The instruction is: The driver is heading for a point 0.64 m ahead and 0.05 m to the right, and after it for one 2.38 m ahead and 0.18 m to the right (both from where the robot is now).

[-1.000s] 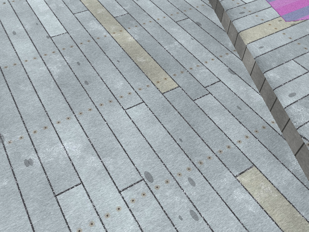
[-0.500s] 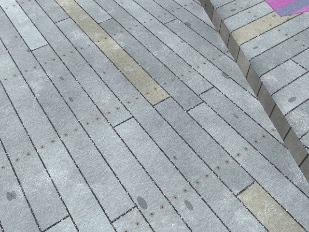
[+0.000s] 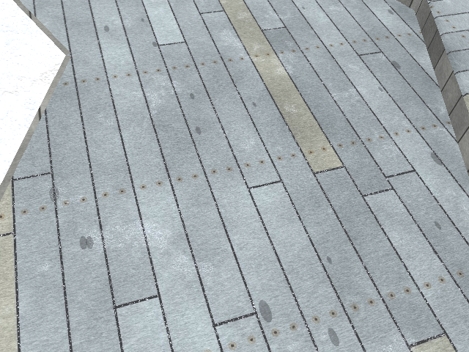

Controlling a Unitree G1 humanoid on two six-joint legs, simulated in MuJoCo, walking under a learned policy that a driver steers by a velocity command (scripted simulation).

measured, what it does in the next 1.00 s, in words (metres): walks ahead: right foot, then left foot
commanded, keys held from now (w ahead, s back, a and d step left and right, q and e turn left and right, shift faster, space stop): q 0.18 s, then no key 0.06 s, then w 0.34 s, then w+e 0.42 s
